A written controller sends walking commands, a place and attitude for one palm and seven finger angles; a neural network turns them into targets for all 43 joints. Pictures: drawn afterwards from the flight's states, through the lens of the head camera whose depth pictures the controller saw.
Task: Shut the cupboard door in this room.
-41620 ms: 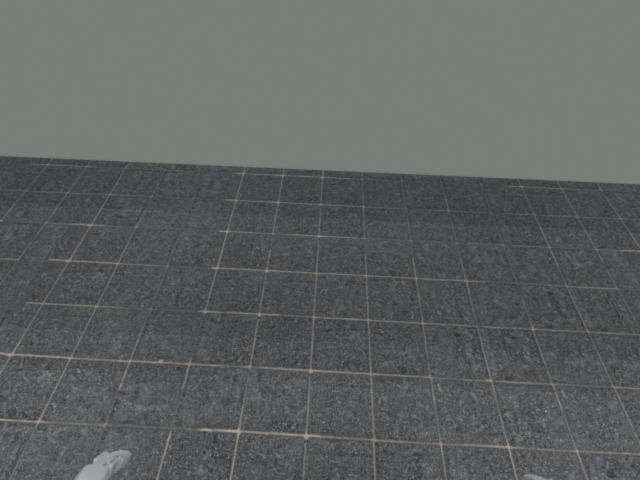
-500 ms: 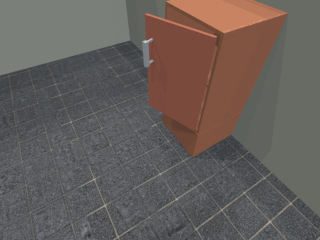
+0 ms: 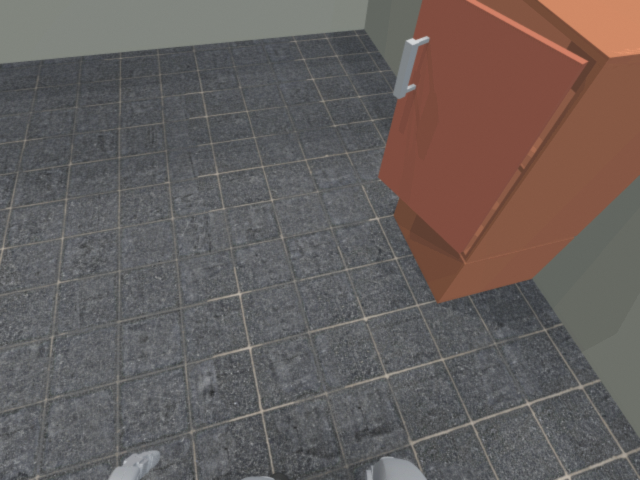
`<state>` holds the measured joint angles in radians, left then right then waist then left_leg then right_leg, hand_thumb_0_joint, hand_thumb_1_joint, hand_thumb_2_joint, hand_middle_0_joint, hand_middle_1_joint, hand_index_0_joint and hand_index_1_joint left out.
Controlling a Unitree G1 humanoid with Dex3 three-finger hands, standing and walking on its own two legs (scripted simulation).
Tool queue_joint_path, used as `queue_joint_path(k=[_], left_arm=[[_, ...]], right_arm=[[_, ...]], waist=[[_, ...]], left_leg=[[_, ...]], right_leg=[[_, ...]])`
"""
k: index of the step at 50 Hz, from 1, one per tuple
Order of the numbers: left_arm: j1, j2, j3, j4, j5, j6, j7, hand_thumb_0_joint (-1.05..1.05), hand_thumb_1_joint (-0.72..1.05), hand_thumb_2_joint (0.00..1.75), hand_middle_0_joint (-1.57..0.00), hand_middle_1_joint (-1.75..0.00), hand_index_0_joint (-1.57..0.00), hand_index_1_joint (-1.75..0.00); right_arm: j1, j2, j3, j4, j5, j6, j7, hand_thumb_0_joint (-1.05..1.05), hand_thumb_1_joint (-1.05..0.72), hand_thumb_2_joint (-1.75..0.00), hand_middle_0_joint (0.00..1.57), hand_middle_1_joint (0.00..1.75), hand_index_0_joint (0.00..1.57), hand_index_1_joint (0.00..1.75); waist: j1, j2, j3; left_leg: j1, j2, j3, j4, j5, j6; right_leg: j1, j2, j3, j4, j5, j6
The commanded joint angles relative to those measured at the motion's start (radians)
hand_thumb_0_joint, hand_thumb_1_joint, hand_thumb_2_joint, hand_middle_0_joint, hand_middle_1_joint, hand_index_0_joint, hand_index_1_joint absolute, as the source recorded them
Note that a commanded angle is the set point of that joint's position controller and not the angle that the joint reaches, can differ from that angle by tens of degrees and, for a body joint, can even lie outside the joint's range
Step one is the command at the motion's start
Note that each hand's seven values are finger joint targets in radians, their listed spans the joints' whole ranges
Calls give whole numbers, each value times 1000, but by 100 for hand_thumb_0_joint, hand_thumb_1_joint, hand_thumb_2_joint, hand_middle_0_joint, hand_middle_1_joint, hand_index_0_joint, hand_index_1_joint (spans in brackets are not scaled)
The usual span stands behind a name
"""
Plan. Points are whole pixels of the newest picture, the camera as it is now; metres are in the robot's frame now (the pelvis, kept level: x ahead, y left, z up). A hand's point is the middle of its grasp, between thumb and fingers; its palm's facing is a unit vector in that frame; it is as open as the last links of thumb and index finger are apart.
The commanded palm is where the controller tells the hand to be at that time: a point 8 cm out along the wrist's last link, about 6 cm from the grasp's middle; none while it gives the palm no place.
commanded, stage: walk to a spot facing it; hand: left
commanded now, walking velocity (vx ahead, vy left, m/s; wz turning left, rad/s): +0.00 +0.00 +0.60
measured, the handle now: (411, 67) +0.97 -0.19 -0.04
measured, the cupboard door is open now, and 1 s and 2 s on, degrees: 20 20 20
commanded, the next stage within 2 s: turn to face it in 1.70 s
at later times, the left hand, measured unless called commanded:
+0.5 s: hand out of the picture -0.03 +0.17 -0.17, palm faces +0.37 -0.89 -0.27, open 7.4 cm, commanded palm none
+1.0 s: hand out of the picture +0.10 +0.22 -0.15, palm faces +0.58 -0.77 -0.27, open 7.4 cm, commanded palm none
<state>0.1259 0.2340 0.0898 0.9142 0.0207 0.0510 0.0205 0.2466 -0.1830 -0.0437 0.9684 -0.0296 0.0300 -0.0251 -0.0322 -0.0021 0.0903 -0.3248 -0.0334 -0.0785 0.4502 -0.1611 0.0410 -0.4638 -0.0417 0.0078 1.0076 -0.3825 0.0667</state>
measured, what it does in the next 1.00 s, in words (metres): walks ahead, turning left: right foot, then left foot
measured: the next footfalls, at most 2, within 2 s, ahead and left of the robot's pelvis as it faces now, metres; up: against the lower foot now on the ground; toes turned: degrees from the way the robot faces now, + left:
right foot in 0.18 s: +0.03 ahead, -0.16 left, +0.00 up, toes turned +8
left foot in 0.54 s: -0.01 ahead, +0.10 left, +0.00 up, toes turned +26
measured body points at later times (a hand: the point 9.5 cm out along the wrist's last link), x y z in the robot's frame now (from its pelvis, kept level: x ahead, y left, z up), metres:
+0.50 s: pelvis +0.00 -0.04 -0.01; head +0.06 -0.02 +0.43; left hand -0.05 +0.22 -0.15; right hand +0.18 -0.25 -0.15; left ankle -0.05 +0.09 -0.72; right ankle -0.01 -0.17 -0.74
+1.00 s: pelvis +0.13 -0.01 -0.01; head +0.18 -0.01 +0.43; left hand +0.07 +0.26 -0.13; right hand +0.29 -0.21 -0.18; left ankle -0.02 +0.07 -0.67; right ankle +0.22 -0.07 -0.74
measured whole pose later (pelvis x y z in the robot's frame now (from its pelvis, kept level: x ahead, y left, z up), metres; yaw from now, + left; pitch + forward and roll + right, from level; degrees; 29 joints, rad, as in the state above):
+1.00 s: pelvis +0.13 -0.01 -0.01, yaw +37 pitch +0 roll +1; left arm 0.19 0.19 0.06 0.85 0.03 -0.04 -0.01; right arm 0.30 -0.23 -0.07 0.99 -0.02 0.03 0.01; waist -0.03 0.04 0.07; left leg -0.38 -0.02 -0.07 1.10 -0.47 0.03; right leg -0.34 -0.07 -0.13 0.62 -0.28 -0.02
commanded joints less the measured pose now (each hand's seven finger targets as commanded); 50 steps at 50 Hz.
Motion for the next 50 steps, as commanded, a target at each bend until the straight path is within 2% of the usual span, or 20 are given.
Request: queue_joint_path(k=[1,6,7,8,9,10,13,19,22,25,26,27,29,31,43,44,45,46,48,50], left_arm=[[14,60,5,-93,0,-21,0,0,90,90,-20,-30,-20,-30],[158,99,14,-74,-9,-28,9,0,90,90,-20,-30,-20,-30],[196,150,27,-69,0,-36,13,0,90,90,-20,-30,-20,-30],[178,248,44,-82,18,-42,20,0,90,90,-20,-30,-20,-30],[105,252,33,-104,12,-37,23,0,90,90,-20,-30,-20,-30],[25,211,19,-128,10,-36,24,0,90,90,-20,-30,-20,-30],[-5,135,2,-131,4,-54,20,0,90,90,-20,-30,-20,-30],[172,188,24,-88,11,-57,22,0,90,90,-20,-30,-20,-30],[206,210,38,-78,13,-57,13,0,90,90,-20,-30,-20,-30],[184,204,39,-76,3,-60,-3,0,90,90,-20,-30,-20,-30],[177,158,32,-92,-3,-56,-11,0,90,90,-20,-30,-20,-30],[102,87,6,-152,-2,-58,-24,0,90,90,-20,-30,-20,-30],[-54,113,3,-203,12,-57,-22,0,90,90,-20,-30,-20,-30],[-32,112,13,-165,10,-61,-31,0,90,90,-20,-30,-20,-30],[141,92,14,-107,6,-78,-57,0,90,90,-20,-30,-20,-30],[243,136,28,-77,9,-90,-51,0,90,90,-20,-30,-20,-30],[387,242,53,-49,23,-105,-35,0,90,90,-20,-30,-20,-30],[399,284,57,-52,17,-97,-23,0,90,90,-20,-30,-20,-30],[229,199,35,-87,12,-102,-11,0,90,90,-20,-30,-20,-30],[146,109,12,-89,12,-111,-7,0,90,90,-20,-30,-20,-30]], right_arm=[[55,-219,-62,-58,-6,-6,-4,0,-90,-90,20,30,20,30],[-46,-214,-74,-113,4,10,6,0,-90,-90,20,30,20,30],[-54,-174,-74,-125,15,13,12,0,-90,-90,20,30,20,30],[-32,-109,-70,-139,20,10,15,0,-90,-90,20,30,20,30],[-46,-168,-81,-139,5,13,20,0,-90,-90,20,30,20,30],[-19,-153,-78,-139,0,22,31,0,-90,-90,20,30,20,30],[-32,-145,-67,-120,3,29,46,0,-90,-90,20,30,20,30],[-162,-106,-38,-166,17,22,56,0,-90,-90,20,30,20,30],[-171,-101,-30,-178,17,9,58,0,-90,-90,20,30,20,30],[-54,-151,-38,-147,8,-12,56,0,-90,-90,20,30,20,30],[41,-237,-59,-124,2,-20,51,0,-90,-90,20,30,20,30],[155,-356,-91,-102,-9,-24,41,0,-90,-90,20,30,20,30],[203,-309,-71,-73,-4,-25,30,0,-90,-90,20,30,20,30],[74,-252,-56,-114,-6,-39,16,0,-90,-90,20,30,20,30],[-20,-225,-52,-99,2,-54,21,0,-90,-90,20,30,20,30],[-34,-200,-49,-102,10,-57,24,0,-90,-90,20,30,20,30],[-14,-124,-35,-115,22,-65,28,0,-90,-90,20,30,20,30],[-15,-103,-34,-145,19,-66,29,0,-90,-90,20,30,20,30],[-8,-127,-44,-120,0,-61,38,0,-90,-90,20,30,20,30],[1,-108,-42,-75,-4,-50,49,0,-90,-90,20,30,20,30]], waist=[[-8,175,-154],[61,164,-184],[80,22,-180],[78,-286,-142],[59,-231,-93],[10,-135,-49],[-18,-199,-18],[68,-204,-97],[84,-229,-120],[13,-166,-150],[-41,54,-193],[-108,362,-200],[-115,161,-90],[-60,200,-26],[74,113,-57],[126,8,-85],[189,-267,-190],[178,-391,-184],[83,-255,-55],[29,-166,-32]], left_leg=[[186,221,-314,-131,149,118],[-20,136,-322,-53,58,56],[-167,54,-249,51,-127,-3],[-335,-91,-43,333,-342,-86],[-288,-44,-28,599,-432,-83],[-269,-14,-40,726,-379,-72],[-290,37,25,796,-249,-99],[-199,36,142,422,-290,-103],[-115,26,179,273,-280,-78],[169,14,193,16,-170,-46],[372,154,-31,-76,-175,24],[513,417,-432,-133,-50,167],[362,418,-393,-181,-194,210],[234,327,-332,-190,-241,166],[-48,173,-171,-83,-254,105],[-178,106,-125,55,-301,71],[-326,-18,18,403,-390,13],[-403,-40,29,698,-487,1],[-432,62,-29,867,-293,-2],[-349,120,0,868,-157,-24]], right_leg=[[-20,25,0,-130,-40,2],[335,62,-15,-541,101,-22],[462,-54,87,-699,76,-56],[477,-347,420,-818,-36,-170],[279,-461,432,-811,36,-240],[182,-414,324,-802,-1,-252],[241,-262,100,-686,372,-205],[470,-277,-25,-554,781,-183],[475,-300,-25,-545,662,-168],[310,-276,-106,-415,374,-107],[100,-197,-181,-192,162,-50],[-234,-54,-195,78,-281,7],[-289,-108,-32,149,-207,-25],[-256,-106,1,144,-77,-18],[281,29,-112,-418,169,2],[477,-4,-54,-510,118,-13],[673,-265,243,-674,-168,-81],[597,-463,569,-857,-378,-155],[379,-433,510,-893,-446,-168],[276,-358,220,-846,-163,-143]])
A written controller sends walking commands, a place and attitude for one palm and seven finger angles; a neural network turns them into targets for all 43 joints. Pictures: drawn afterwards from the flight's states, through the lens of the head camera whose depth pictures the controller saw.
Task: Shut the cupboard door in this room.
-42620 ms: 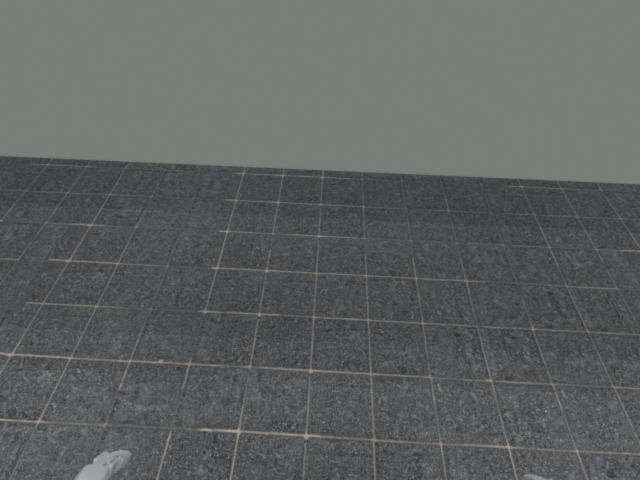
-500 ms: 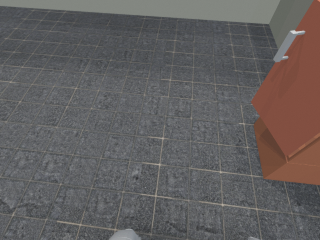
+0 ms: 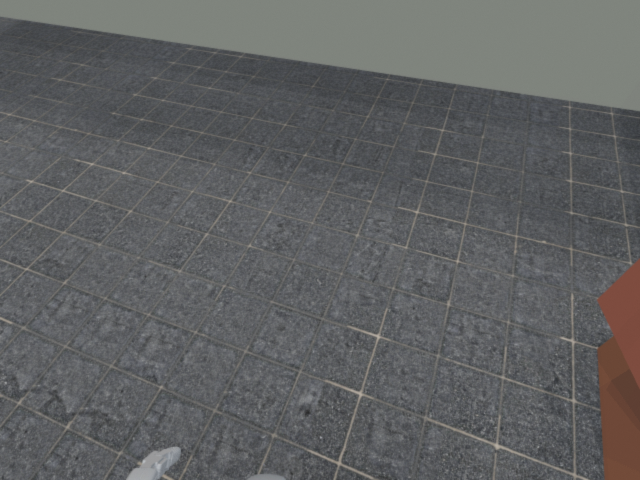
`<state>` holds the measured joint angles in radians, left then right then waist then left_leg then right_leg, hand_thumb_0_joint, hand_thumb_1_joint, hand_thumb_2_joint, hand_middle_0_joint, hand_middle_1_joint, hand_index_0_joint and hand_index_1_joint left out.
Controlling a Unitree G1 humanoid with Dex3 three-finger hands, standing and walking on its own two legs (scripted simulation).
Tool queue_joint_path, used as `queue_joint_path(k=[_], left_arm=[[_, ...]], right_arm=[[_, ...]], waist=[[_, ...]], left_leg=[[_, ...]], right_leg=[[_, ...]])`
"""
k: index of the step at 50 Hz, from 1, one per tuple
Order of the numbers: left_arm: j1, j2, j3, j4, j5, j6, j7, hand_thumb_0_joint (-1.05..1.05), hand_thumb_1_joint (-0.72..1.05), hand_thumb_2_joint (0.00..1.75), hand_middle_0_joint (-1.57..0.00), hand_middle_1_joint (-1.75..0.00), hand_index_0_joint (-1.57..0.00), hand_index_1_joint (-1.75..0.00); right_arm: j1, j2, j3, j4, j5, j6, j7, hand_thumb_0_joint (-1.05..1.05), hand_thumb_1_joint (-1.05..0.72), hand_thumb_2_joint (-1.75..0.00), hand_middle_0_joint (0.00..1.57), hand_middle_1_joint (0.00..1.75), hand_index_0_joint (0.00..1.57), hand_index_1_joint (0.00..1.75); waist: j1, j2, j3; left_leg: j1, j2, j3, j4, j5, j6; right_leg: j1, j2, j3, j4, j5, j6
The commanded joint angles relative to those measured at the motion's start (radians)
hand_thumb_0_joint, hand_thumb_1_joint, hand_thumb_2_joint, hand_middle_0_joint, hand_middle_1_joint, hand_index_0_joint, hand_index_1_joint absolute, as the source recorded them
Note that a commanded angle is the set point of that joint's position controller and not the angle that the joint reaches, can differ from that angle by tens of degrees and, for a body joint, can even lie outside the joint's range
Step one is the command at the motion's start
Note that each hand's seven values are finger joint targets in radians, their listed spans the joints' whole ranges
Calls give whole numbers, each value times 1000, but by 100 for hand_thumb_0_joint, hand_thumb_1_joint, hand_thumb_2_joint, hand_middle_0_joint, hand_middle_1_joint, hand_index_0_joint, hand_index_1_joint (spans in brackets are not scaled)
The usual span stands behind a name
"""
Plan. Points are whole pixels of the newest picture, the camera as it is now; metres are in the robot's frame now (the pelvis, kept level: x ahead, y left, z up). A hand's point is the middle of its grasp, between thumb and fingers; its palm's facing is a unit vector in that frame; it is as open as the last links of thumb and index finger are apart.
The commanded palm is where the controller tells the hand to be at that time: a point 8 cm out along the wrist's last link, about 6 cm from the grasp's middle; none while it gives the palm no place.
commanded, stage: walk to a spot facing it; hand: left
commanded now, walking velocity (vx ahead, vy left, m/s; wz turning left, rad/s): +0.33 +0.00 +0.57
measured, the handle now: out of the picture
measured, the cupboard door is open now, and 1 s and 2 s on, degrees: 20 20 20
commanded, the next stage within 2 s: turn to face it in 0.70 s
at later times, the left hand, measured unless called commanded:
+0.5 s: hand out of the picture +0.10 +0.24 -0.18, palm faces +0.35 -0.92 -0.19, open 7.4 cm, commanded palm none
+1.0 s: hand (184, 282) +0.47 +0.29 -0.16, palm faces +0.26 -0.95 -0.19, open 7.4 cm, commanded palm none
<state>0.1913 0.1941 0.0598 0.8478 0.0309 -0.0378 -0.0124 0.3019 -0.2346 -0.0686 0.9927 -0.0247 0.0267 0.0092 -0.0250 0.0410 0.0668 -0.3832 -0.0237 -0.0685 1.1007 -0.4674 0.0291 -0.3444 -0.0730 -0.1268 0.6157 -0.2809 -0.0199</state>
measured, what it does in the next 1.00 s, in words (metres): walks ahead, turning left: left foot, then right foot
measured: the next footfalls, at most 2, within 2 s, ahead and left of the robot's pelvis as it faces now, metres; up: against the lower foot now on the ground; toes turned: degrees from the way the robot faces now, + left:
left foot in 0.40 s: +0.27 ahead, +0.16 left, +0.00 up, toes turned +20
right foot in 0.92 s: +0.54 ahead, +0.04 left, +0.00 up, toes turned +14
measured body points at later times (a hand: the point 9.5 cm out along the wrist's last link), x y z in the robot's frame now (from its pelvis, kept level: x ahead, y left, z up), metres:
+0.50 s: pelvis +0.19 +0.07 -0.01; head +0.24 +0.10 +0.43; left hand +0.08 +0.28 -0.17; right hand +0.40 -0.13 -0.13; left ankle +0.23 +0.14 -0.73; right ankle +0.11 -0.10 -0.63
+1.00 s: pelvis +0.41 +0.10 +0.00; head +0.45 +0.10 +0.45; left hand +0.46 +0.34 -0.14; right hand +0.39 -0.13 -0.16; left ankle +0.25 +0.15 -0.68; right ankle +0.50 +0.03 -0.73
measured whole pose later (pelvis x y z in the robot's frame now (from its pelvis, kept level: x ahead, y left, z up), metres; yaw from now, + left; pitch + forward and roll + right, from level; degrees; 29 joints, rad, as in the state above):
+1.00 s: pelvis +0.41 +0.10 +0.00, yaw +17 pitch -1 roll +0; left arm 0.12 0.16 0.03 0.93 0.02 -0.04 0.00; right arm 0.40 -0.14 -0.03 1.11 0.00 -0.02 -0.04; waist -0.04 0.01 0.11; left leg -0.18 -0.02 0.03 0.90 -0.52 0.01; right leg -0.36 0.02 -0.06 0.58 -0.21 -0.06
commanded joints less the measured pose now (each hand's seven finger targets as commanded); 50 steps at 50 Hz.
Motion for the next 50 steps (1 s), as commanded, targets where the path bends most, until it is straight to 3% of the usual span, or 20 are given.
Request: queue_joint_path(k=[1,6,14,16,18,19,20,21,22,24,26,33,40,42,44,45,46,47,48,50], left_arm=[[90,125,35,-18,-1,-31,23,0,90,90,-20,-30,-20,-30],[197,97,28,49,-1,-53,27,0,90,90,-20,-30,-20,-30],[277,131,32,107,3,-51,32,0,90,90,-20,-30,-20,-30],[248,161,38,99,1,-48,29,0,90,90,-20,-30,-20,-30],[213,188,43,90,-9,-43,25,0,90,90,-20,-30,-20,-30],[206,161,42,74,-13,-39,16,0,90,90,-20,-30,-20,-30],[188,112,27,25,-23,-33,0,0,90,90,-20,-30,-20,-30],[86,139,23,-19,-20,-25,9,0,90,90,-20,-30,-20,-30],[67,116,28,-36,-17,-26,12,0,90,90,-20,-30,-20,-30],[99,91,26,21,-1,-14,10,0,90,90,-20,-30,-20,-30],[172,60,26,63,9,9,0,0,90,90,-20,-30,-20,-30],[37,54,17,31,3,26,-8,0,90,90,-20,-30,-20,-30],[-125,50,-5,-7,-6,8,-4,0,90,90,-20,-30,-20,-30],[-106,42,-11,4,-10,8,1,0,90,90,-20,-30,-20,-30],[11,61,-7,41,-10,3,8,0,90,90,-20,-30,-20,-30],[104,77,2,72,-8,-3,12,0,90,90,-20,-30,-20,-30],[217,131,19,104,-3,-9,19,0,90,90,-20,-30,-20,-30],[318,202,38,134,1,-18,25,0,90,90,-20,-30,-20,-30],[325,222,37,136,-17,-14,28,0,90,90,-20,-30,-20,-30],[169,143,30,93,-18,3,45,0,90,90,-20,-30,-20,-30]], right_arm=[[-48,-36,-12,-91,-6,-41,22,0,-90,-90,20,30,20,30],[-114,10,-2,-106,-2,-24,36,0,-90,-90,20,30,20,30],[-303,12,20,-181,-3,-43,54,0,-90,-90,20,30,20,30],[-235,-8,16,-173,-3,-49,47,0,-90,-90,20,30,20,30],[-34,-69,-3,-120,-10,-55,36,0,-90,-90,20,30,20,30],[114,-171,-27,-89,-17,-58,26,0,-90,-90,20,30,20,30],[203,-290,-58,-75,-17,-65,9,0,-90,-90,20,30,20,30],[218,-299,-56,-62,3,-56,-8,0,-90,-90,20,30,20,30],[149,-275,-46,-77,2,-56,-16,0,-90,-90,20,30,20,30],[-16,-162,-7,-125,0,-78,-24,0,-90,-90,20,30,20,30],[-55,-103,12,-116,0,-90,-28,0,-90,-90,20,30,20,30],[45,-63,14,-37,9,-99,-32,0,-90,-90,20,30,20,30],[170,-41,23,43,2,-100,-42,0,-90,-90,20,30,20,30],[185,-46,24,61,-2,-96,-49,0,-90,-90,20,30,20,30],[180,-50,21,74,1,-90,-54,0,-90,-90,20,30,20,30],[170,-49,22,73,9,-90,-55,0,-90,-90,20,30,20,30],[161,-39,20,59,21,-92,-51,0,-90,-90,20,30,20,30],[191,-17,16,43,30,-97,-49,0,-90,-90,20,30,20,30],[197,-23,16,41,31,-92,-57,0,-90,-90,20,30,20,30],[72,-12,15,20,23,-71,-55,0,-90,-90,20,30,20,30]], waist=[[15,-174,-30],[27,-174,-25],[68,-169,1],[29,-182,-26],[-77,-138,-136],[-145,15,-238],[-161,258,-313],[-166,102,-312],[-114,4,-210],[-36,60,-101],[16,53,-57],[16,20,3],[-24,41,18],[-20,66,0],[35,56,-42],[76,23,-88],[118,-63,-165],[131,-216,-259],[114,-227,-292],[83,-180,-144]], left_leg=[[-260,105,14,184,194,-20],[-330,100,89,41,250,-40],[-264,89,176,-365,209,8],[-132,37,221,-410,167,42],[210,-20,237,-515,241,71],[482,104,40,-574,232,120],[691,399,-456,-683,387,256],[683,452,-538,-760,465,290],[556,459,-454,-772,400,281],[269,350,-289,-818,256,190],[159,263,-171,-856,286,152],[218,218,-118,-947,314,162],[376,223,-54,-826,796,150],[417,228,-16,-764,952,125],[410,221,30,-643,1034,83],[350,202,51,-535,1012,53],[171,147,85,-357,817,21],[-48,-15,162,-62,208,-24],[-85,-24,108,129,-173,-34],[-158,59,36,158,-80,-43]], right_leg=[[164,-278,221,-429,-88,-44],[313,-251,-4,-383,399,-46],[460,-303,-86,-305,619,-61],[439,-310,-123,-213,788,-59],[303,-267,-187,62,759,-20],[82,-203,-182,339,433,16],[-278,-29,-117,677,-275,68],[-365,-23,54,786,-287,52],[-390,-66,80,795,-229,47],[-310,-109,124,705,-111,50],[-224,-95,120,605,-23,58],[-278,-65,113,346,162,71],[-214,-5,76,59,168,31],[-144,36,52,6,144,4],[16,69,46,-82,199,-19],[175,73,53,-134,311,-30],[412,-16,181,-84,616,-76],[609,-264,472,-108,984,-210],[582,-375,564,-187,1066,-310],[385,-283,484,-235,921,-281]])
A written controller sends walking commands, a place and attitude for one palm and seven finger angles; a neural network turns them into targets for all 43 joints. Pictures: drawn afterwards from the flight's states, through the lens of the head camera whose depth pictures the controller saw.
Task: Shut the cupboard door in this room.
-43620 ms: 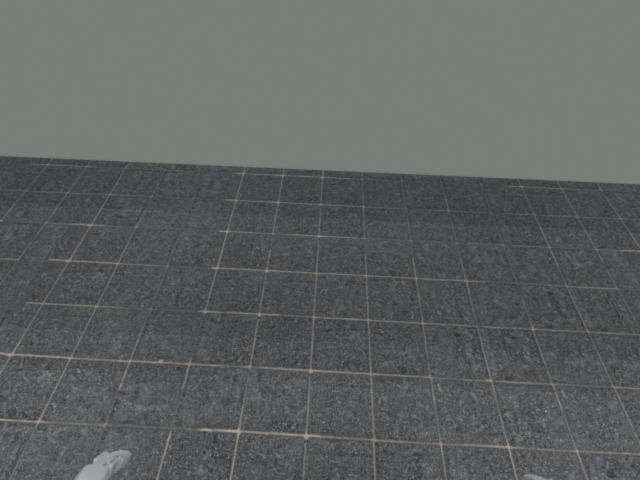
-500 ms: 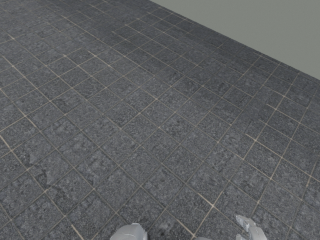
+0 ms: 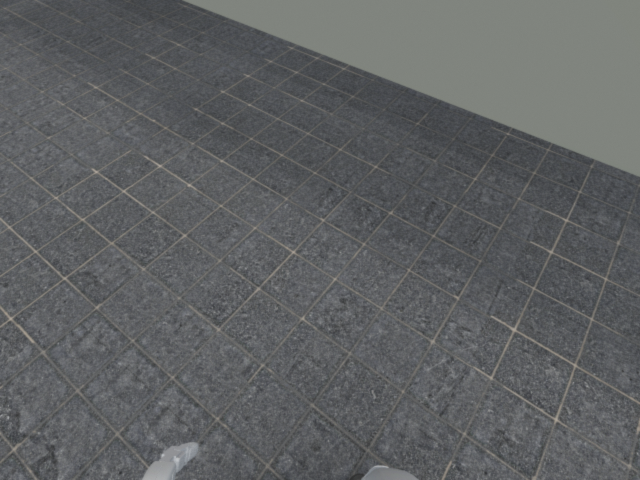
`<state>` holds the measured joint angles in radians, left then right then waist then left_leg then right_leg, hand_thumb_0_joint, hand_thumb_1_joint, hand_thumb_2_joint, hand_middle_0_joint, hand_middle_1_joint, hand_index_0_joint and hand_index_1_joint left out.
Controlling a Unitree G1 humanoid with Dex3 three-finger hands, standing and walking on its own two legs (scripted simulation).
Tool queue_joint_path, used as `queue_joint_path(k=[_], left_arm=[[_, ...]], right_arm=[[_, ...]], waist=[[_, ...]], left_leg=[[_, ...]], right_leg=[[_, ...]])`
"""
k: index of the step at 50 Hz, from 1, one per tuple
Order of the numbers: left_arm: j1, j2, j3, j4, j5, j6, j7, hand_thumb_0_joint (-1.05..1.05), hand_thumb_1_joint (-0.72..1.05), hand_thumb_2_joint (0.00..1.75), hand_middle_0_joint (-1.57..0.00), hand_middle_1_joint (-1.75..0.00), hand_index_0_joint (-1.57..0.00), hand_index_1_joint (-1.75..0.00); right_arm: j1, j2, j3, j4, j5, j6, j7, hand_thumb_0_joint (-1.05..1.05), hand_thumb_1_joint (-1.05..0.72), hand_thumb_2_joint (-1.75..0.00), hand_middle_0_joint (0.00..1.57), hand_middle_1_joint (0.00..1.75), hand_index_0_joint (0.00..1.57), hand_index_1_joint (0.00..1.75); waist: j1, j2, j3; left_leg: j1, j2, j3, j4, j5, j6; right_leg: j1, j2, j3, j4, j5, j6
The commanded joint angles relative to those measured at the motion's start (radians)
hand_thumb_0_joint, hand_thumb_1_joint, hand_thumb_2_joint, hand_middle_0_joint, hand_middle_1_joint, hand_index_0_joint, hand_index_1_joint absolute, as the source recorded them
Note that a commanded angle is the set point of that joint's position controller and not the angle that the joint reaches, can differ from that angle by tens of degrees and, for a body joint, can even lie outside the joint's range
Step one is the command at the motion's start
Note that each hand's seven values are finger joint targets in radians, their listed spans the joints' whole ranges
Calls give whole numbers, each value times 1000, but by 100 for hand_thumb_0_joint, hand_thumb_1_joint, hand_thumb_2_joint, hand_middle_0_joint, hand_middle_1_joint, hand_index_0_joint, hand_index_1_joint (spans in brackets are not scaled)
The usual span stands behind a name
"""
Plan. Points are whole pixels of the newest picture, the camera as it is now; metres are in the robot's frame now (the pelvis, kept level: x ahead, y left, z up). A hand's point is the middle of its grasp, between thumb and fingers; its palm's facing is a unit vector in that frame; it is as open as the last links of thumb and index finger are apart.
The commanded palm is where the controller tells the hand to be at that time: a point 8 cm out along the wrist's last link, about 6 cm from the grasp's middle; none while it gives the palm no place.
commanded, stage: turn to face it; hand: left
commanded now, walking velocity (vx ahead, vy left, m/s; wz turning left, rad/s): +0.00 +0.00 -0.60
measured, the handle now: out of the picture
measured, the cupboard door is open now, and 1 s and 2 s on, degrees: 20 20 20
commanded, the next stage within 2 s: none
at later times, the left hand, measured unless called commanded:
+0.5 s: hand (156, 457) +0.17 +0.24 -0.16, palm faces -0.15 -0.97 -0.20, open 7.4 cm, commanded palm none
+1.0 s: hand (241, 380) +0.27 +0.13 -0.14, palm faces -0.54 -0.80 -0.26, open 7.4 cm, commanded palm none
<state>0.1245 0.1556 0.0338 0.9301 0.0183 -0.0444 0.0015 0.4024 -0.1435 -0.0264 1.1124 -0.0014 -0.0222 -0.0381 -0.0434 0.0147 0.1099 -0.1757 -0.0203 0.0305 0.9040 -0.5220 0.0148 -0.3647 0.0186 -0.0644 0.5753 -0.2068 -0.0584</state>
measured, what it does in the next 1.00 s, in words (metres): steps on the spot, turning right: left foot, then right foot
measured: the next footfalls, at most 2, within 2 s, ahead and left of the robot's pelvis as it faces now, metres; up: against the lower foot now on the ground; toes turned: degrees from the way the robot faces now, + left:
left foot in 0.36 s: +0.15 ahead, +0.15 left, +0.00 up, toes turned -11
right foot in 0.78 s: +0.05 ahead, -0.10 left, +0.00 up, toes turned -32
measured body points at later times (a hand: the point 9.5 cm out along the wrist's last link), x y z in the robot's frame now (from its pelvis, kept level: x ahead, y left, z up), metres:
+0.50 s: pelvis +0.07 +0.05 +0.01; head +0.10 +0.07 +0.46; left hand +0.18 +0.30 -0.14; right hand +0.14 -0.21 -0.10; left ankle +0.11 +0.15 -0.73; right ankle +0.03 -0.08 -0.65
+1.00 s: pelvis +0.08 +0.02 +0.01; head +0.12 -0.02 +0.46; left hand +0.30 +0.17 -0.12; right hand -0.02 -0.24 -0.13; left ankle +0.16 +0.14 -0.66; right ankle +0.01 -0.08 -0.73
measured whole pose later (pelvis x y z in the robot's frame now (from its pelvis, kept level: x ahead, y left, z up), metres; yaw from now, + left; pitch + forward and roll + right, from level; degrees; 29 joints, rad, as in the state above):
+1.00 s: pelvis +0.08 +0.02 +0.01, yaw -35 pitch +1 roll +0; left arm 0.19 0.21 0.06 0.87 0.02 0.04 0.00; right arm 0.20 -0.26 -0.06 0.91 -0.01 0.06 -0.02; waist -0.02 0.01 0.09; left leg -0.49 0.08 0.04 1.02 -0.42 -0.09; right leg -0.25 0.01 0.04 0.50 -0.27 -0.01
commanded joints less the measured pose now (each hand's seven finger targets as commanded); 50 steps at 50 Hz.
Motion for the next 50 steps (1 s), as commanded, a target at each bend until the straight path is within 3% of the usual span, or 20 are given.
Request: queue_joint_path(k=[1,5,12,15,16,17,18,19,20,22,25,34,37,38,39,40,41,42,45,50], left_arm=[[181,168,53,-4,-8,16,33,0,90,90,-20,-30,-20,-30],[105,161,63,-30,2,21,27,0,90,90,-20,-30,-20,-30],[137,208,85,-46,9,42,13,0,90,90,-20,-30,-20,-30],[112,213,92,-62,5,55,11,0,90,90,-20,-30,-20,-30],[97,198,89,-74,-1,61,11,0,90,90,-20,-30,-20,-30],[107,153,79,-90,-9,67,8,0,90,90,-20,-30,-20,-30],[110,119,73,-108,-15,67,-2,0,90,90,-20,-30,-20,-30],[77,161,73,-120,-5,68,-3,0,90,90,-20,-30,-20,-30],[118,159,83,-124,0,72,-10,0,90,90,-20,-30,-20,-30],[132,181,98,-88,11,90,-23,0,90,90,-20,-30,-20,-30],[149,159,90,-94,5,105,-35,0,90,90,-20,-30,-20,-30],[44,136,65,-147,5,90,-41,0,90,90,-20,-30,-20,-30],[131,167,73,-123,4,79,-40,0,90,90,-20,-30,-20,-30],[203,240,85,-103,11,66,-31,0,90,90,-20,-30,-20,-30],[252,357,108,-90,18,55,-13,0,90,90,-20,-30,-20,-30],[280,373,108,-81,2,61,1,0,90,90,-20,-30,-20,-30],[232,345,100,-94,0,66,5,0,90,90,-20,-30,-20,-30],[167,307,99,-107,3,63,13,0,90,90,-20,-30,-20,-30],[88,253,77,-129,-1,61,16,0,90,90,-20,-30,-20,-30],[98,281,84,-123,7,65,10,0,90,90,-20,-30,-20,-30]], right_arm=[[-63,-98,-25,-112,-2,-8,-4,0,-90,-90,20,30,20,30],[-45,-52,-23,-122,-18,40,12,0,-90,-90,20,30,20,30],[-202,-98,-34,-228,-11,32,10,0,-90,-90,20,30,20,30],[-176,-117,-37,-236,-3,21,3,0,-90,-90,20,30,20,30],[-147,-142,-40,-228,-4,13,-2,0,-90,-90,20,30,20,30],[-127,-208,-48,-232,-10,4,-7,0,-90,-90,20,30,20,30],[-110,-296,-65,-251,-26,4,-7,0,-90,-90,20,30,20,30],[-115,-294,-64,-258,-28,11,-8,0,-90,-90,20,30,20,30],[-174,-274,-52,-287,-34,15,-5,0,-90,-90,20,30,20,30],[-262,-240,-39,-312,-33,12,-9,0,-90,-90,20,30,20,30],[-266,-219,-34,-316,-29,13,-9,0,-90,-90,20,30,20,30],[-142,-271,-67,-261,-30,20,6,0,-90,-90,20,30,20,30],[-175,-289,-76,-264,-21,25,12,0,-90,-90,20,30,20,30],[-177,-254,-72,-275,-10,26,18,0,-90,-90,20,30,20,30],[-217,-159,-46,-327,-8,28,24,0,-90,-90,20,30,20,30],[-247,-193,-43,-337,-11,44,10,0,-90,-90,20,30,20,30],[-243,-182,-43,-327,-8,49,10,0,-90,-90,20,30,20,30],[-251,-187,-45,-320,-11,44,7,0,-90,-90,20,30,20,30],[-225,-194,-46,-287,-15,44,16,0,-90,-90,20,30,20,30],[-223,-171,-42,-291,-11,47,19,0,-90,-90,20,30,20,30]], waist=[[73,-92,-156],[10,-87,-157],[50,-163,-182],[26,-181,-185],[9,-159,-187],[2,14,-190],[-5,258,-174],[-10,188,-129],[29,119,-117],[64,159,-91],[71,167,-103],[4,219,-152],[64,165,-183],[102,-8,-226],[132,-326,-212],[147,-280,-213],[119,-206,-169],[95,-264,-156],[55,-183,-175],[61,-145,-166]], left_leg=[[-347,82,-65,323,15,-39],[-249,77,-16,169,156,-67],[-225,44,-21,-123,140,-80],[-67,25,-30,-327,229,-75],[68,48,-30,-445,296,-69],[168,203,-179,-558,305,-26],[165,448,-416,-636,405,84],[71,507,-415,-628,477,156],[-19,483,-348,-650,387,174],[-46,386,-218,-635,460,130],[-23,323,-62,-615,497,100],[103,379,42,-484,739,109],[12,344,109,-325,663,32],[-111,276,163,-159,490,-29],[-414,106,187,89,-90,-90],[-446,110,31,233,-136,-84],[-477,129,-16,294,-61,-81],[-529,135,-32,299,-11,-90],[-427,130,-23,227,108,-108],[-325,81,7,2,117,-111]], right_leg=[[307,-340,359,-217,759,-221],[93,-221,245,-271,471,-133],[141,-209,393,-222,324,-129],[71,-176,416,-161,278,-82],[-26,-137,391,-124,193,-40],[-155,-30,314,-19,-31,9],[-255,71,146,225,-382,69],[-229,8,129,399,-404,82],[-197,-13,122,493,-350,92],[-214,-28,113,608,-263,106],[-201,-40,71,602,-187,125],[-55,-31,-38,181,-207,101],[164,-22,-44,-85,13,67],[329,-131,94,-190,199,25],[445,-384,462,-229,545,-91],[389,-440,473,-215,621,-172],[341,-407,421,-234,464,-180],[354,-349,434,-228,454,-165],[296,-255,278,-181,523,-123],[235,-240,335,-189,391,-134]])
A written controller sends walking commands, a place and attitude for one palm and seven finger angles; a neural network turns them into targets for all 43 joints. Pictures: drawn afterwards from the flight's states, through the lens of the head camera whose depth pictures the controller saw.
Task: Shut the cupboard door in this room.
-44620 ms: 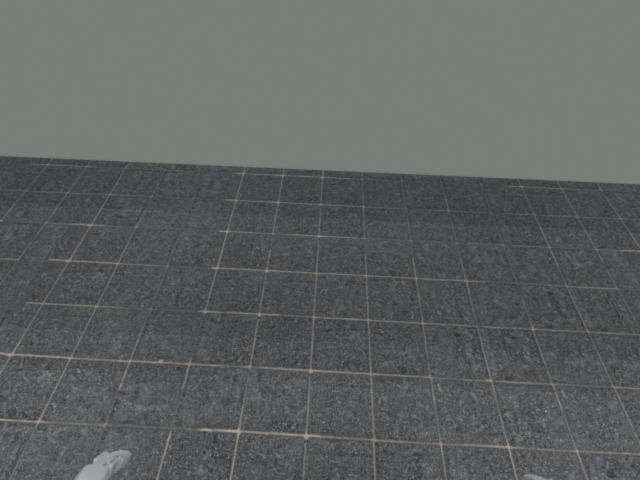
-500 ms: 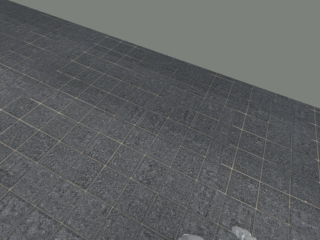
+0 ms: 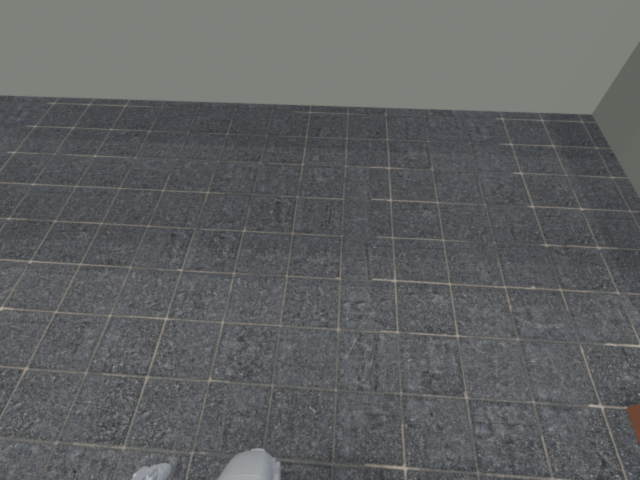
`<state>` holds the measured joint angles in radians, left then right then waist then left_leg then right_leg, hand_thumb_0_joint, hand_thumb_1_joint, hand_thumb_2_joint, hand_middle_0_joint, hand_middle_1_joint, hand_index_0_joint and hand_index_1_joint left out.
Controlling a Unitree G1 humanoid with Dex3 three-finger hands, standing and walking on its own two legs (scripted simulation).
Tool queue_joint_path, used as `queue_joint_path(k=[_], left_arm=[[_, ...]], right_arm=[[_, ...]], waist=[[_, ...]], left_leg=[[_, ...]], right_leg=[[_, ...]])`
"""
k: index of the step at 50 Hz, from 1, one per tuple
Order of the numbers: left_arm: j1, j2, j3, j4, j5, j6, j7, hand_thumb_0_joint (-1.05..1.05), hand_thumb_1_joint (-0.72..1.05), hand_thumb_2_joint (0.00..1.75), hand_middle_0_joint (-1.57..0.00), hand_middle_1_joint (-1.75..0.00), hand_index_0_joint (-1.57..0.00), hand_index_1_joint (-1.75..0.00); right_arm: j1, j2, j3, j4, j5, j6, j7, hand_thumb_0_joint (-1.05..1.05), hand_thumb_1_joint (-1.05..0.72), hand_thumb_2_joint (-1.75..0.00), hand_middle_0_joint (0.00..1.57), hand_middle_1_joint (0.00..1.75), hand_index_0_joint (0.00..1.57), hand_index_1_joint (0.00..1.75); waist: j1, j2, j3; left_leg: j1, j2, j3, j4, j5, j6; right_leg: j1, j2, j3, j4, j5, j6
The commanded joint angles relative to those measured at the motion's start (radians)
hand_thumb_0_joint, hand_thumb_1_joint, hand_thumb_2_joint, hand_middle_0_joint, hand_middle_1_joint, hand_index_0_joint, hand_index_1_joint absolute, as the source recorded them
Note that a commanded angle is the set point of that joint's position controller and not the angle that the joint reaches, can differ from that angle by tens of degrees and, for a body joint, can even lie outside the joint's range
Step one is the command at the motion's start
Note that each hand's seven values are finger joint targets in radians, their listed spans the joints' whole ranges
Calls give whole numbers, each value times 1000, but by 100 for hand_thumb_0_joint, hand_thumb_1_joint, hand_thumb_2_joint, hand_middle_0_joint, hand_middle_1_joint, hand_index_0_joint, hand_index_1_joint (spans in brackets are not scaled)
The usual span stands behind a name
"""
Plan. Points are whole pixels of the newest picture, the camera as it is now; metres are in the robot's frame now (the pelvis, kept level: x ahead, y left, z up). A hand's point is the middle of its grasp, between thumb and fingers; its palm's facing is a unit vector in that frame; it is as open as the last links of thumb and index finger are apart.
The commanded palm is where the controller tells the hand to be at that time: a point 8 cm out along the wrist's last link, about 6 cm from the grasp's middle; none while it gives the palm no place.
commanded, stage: turn to face it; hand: left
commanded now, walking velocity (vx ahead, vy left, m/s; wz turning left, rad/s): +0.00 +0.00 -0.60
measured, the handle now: out of the picture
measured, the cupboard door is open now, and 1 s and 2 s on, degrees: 20 20 20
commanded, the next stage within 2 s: take the last steps up to it in 1.94 s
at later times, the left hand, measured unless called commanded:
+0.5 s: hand (195, 451) +0.17 +0.19 -0.16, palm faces -0.29 -0.92 -0.25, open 7.4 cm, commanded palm none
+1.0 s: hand (230, 412) +0.23 +0.16 -0.18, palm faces -0.54 -0.82 -0.20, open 7.4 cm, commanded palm none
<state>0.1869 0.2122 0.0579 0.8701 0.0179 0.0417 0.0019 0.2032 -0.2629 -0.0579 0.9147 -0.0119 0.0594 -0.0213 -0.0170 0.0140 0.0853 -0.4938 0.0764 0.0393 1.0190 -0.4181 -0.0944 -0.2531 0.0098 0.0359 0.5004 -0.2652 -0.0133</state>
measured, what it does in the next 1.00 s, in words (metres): steps on the spot, turning right: left foot, then right foot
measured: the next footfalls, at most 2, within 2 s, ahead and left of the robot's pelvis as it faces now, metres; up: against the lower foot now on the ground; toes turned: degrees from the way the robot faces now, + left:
left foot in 0.14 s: +0.09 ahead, +0.15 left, +0.00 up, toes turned -3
right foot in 0.52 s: +0.00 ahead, -0.11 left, +0.00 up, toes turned -24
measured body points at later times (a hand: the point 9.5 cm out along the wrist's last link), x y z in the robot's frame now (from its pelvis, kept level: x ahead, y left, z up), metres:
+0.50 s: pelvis +0.01 +0.02 -0.01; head +0.05 +0.00 +0.44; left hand +0.19 +0.24 -0.14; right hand -0.01 -0.25 -0.15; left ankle +0.06 +0.15 -0.74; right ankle -0.04 -0.09 -0.73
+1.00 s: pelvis +0.04 +0.03 +0.00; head +0.10 +0.03 +0.44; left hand +0.26 +0.20 -0.16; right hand -0.03 -0.23 -0.12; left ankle +0.10 +0.12 -0.74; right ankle -0.07 -0.06 -0.66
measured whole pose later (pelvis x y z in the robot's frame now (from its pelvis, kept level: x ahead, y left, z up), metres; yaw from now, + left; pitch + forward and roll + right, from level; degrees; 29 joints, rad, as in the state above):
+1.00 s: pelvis +0.04 +0.03 +0.00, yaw -36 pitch +1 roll -2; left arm 0.18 0.27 0.10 0.90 0.02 0.09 -0.03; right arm 0.20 -0.20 -0.01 0.85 -0.03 0.01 -0.03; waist 0.01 -0.06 0.07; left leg -0.27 0.07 0.11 0.54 -0.29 0.01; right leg -0.47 0.03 0.03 1.08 -0.47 0.04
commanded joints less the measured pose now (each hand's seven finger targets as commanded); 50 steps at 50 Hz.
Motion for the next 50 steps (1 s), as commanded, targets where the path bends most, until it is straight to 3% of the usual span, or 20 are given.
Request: queue_joint_path(k=[1,5,6,7,8,9,14,21,23,24,26,28,32,38,41,42,43,44,45,50], left_arm=[[31,227,62,-65,9,-19,8,0,90,90,-20,-30,-20,-30],[-39,215,64,-73,3,-6,5,0,90,90,-20,-30,-20,-30],[-31,174,54,-83,-7,1,1,0,90,90,-20,-30,-20,-30],[-1,106,43,-99,-16,5,-7,0,90,90,-20,-30,-20,-30],[-20,123,42,-110,-11,4,-10,0,90,90,-20,-30,-20,-30],[-31,135,44,-120,-3,0,-14,0,90,90,-20,-30,-20,-30],[-8,115,54,-76,3,23,-46,0,90,90,-20,-30,-20,-30],[-42,81,38,-96,1,12,-47,0,90,90,-20,-30,-20,-30],[14,95,41,-80,1,3,-44,0,90,90,-20,-30,-20,-30],[70,131,49,-65,4,-4,-39,0,90,90,-20,-30,-20,-30],[153,304,80,-35,11,-22,-14,0,90,90,-20,-30,-20,-30],[119,267,73,-46,4,-18,3,0,90,90,-20,-30,-20,-30],[-3,200,54,-75,4,-23,9,0,90,90,-20,-30,-20,-30],[30,230,64,-59,10,-15,3,0,90,90,-20,-30,-20,-30],[-23,218,63,-66,2,-6,2,0,90,90,-20,-30,-20,-30],[-24,175,55,-73,-6,-1,0,0,90,90,-20,-30,-20,-30],[11,111,43,-88,-17,3,-9,0,90,90,-20,-30,-20,-30],[-16,126,37,-100,-10,0,-11,0,90,90,-20,-30,-20,-30],[-19,137,46,-107,-3,1,-16,0,90,90,-20,-30,-20,-30],[-12,119,51,-59,3,20,-41,0,90,90,-20,-30,-20,-30]], right_arm=[[-26,-50,-10,-99,2,-37,0,0,-90,-90,20,30,20,30],[82,-59,-10,-76,8,-54,-8,0,-90,-90,20,30,20,30],[108,-104,-17,-68,2,-63,-13,0,-90,-90,20,30,20,30],[136,-206,-34,-72,-13,-72,-16,0,-90,-90,20,30,20,30],[150,-237,-37,-84,-18,-68,-21,0,-90,-90,20,30,20,30],[118,-221,-29,-106,-20,-65,-19,0,-90,-90,20,30,20,30],[-12,-140,-7,-127,-21,-65,-27,0,-90,-90,20,30,20,30],[59,-174,-36,-80,-20,-54,-10,0,-90,-90,20,30,20,30],[42,-183,-43,-78,-13,-51,-5,0,-90,-90,20,30,20,30],[27,-171,-44,-83,-6,-49,0,0,-90,-90,20,30,20,30],[-58,-60,-17,-157,-3,-42,5,0,-90,-90,20,30,20,30],[-73,-73,-17,-149,0,-29,-4,0,-90,-90,20,30,20,30],[-36,-79,-20,-106,-5,-29,5,0,-90,-90,20,30,20,30],[-51,-55,-14,-120,4,-37,2,0,-90,-90,20,30,20,30],[49,-64,-13,-93,9,-51,-8,0,-90,-90,20,30,20,30],[82,-105,-18,-83,5,-63,-14,0,-90,-90,20,30,20,30],[103,-205,-34,-87,-10,-72,-17,0,-90,-90,20,30,20,30],[124,-235,-38,-96,-12,-66,-19,0,-90,-90,20,30,20,30],[97,-222,-28,-115,-23,-62,-21,0,-90,-90,20,30,20,30],[27,-131,-3,-114,-20,-72,-31,0,-90,-90,20,30,20,30]], waist=[[33,-145,-135],[-27,-166,-132],[-31,-51,-138],[-34,243,-158],[-43,280,-153],[-29,159,-118],[21,189,-89],[-19,200,-136],[14,164,-156],[44,106,-176],[103,-333,-128],[77,-222,-88],[16,-192,-112],[39,-178,-122],[-15,-168,-140],[-28,-67,-156],[-25,220,-181],[-37,275,-162],[-25,191,-134],[15,166,-108]], left_leg=[[23,-22,-2,-169,7,1],[275,-50,-1,-509,181,17],[396,22,-61,-632,218,37],[472,274,-341,-724,273,129],[403,413,-437,-750,340,233],[319,413,-409,-739,324,269],[315,258,-83,-706,402,214],[363,294,9,-624,443,214],[325,272,61,-524,450,168],[263,233,100,-424,389,122],[-119,4,124,-17,-235,19],[-177,38,-36,139,-135,29],[-69,23,-25,63,18,5],[72,-42,1,-243,2,14],[263,-57,-2,-504,156,24],[395,18,-67,-645,204,42],[499,262,-326,-730,276,127],[434,403,-420,-738,378,220],[343,408,-390,-737,382,266],[401,239,-70,-673,654,200]], right_leg=[[97,-231,258,-108,429,-180],[-49,-169,275,-22,315,-103],[-158,-89,220,50,166,-49],[-305,57,87,263,-182,16],[-305,44,12,497,-380,35],[-281,-10,35,598,-345,38],[-276,-43,-43,610,-203,70],[-121,-15,-131,249,-181,50],[5,-1,-150,56,-26,34],[113,-22,-111,-62,86,15],[240,-388,395,-188,547,-162],[166,-355,333,-193,391,-209],[94,-234,207,-148,400,-166],[58,-219,304,-121,336,-174],[-30,-170,308,-45,299,-109],[-133,-97,253,35,189,-56],[-290,51,113,241,-127,11],[-305,39,21,465,-358,35],[-285,-2,40,591,-341,39],[-320,-27,-17,672,-172,76]])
